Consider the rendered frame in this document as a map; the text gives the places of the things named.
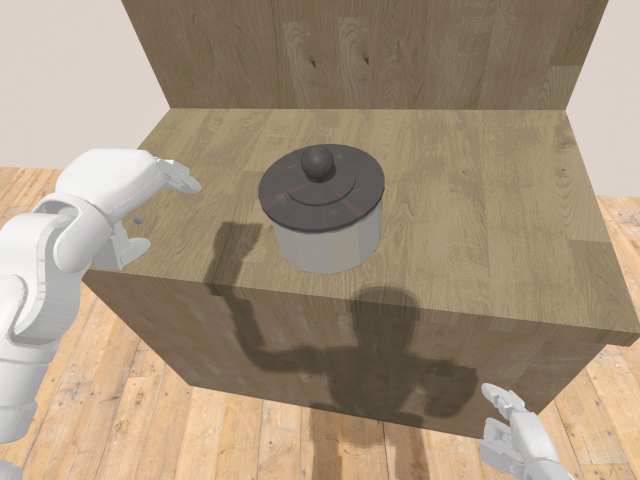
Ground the robot left hand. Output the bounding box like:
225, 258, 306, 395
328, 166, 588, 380
55, 148, 201, 270

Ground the pot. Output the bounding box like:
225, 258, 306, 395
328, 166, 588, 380
271, 199, 382, 274

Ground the left robot upper arm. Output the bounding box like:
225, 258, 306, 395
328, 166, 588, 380
0, 460, 23, 480

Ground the robot right forearm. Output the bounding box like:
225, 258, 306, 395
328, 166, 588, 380
523, 460, 575, 480

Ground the table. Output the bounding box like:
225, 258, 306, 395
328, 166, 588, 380
81, 0, 640, 440

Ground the lid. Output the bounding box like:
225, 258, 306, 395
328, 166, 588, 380
258, 144, 385, 233

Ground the knob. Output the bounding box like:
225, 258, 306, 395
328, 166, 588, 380
301, 145, 334, 179

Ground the robot right hand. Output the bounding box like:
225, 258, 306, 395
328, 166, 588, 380
478, 383, 560, 480

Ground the robot left forearm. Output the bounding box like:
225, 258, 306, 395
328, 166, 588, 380
0, 193, 111, 444

